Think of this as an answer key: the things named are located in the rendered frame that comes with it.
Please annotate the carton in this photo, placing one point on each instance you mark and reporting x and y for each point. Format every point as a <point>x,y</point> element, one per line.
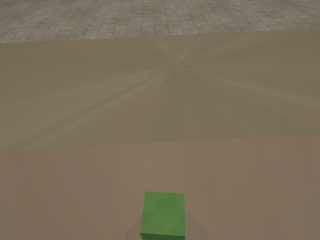
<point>163,216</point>

